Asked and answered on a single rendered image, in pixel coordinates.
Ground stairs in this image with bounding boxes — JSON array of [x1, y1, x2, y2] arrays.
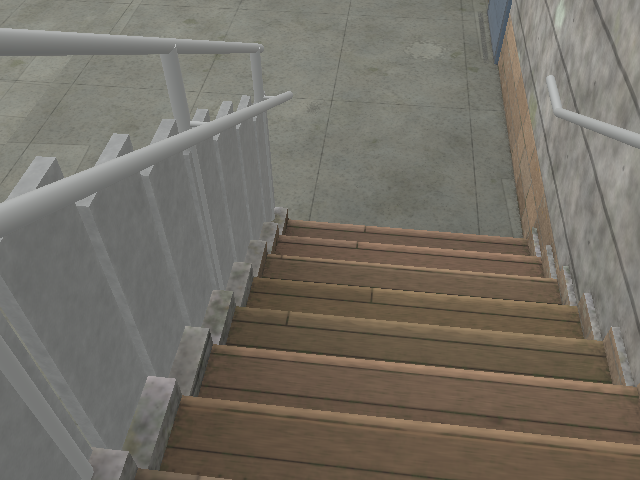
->
[[135, 219, 640, 480]]

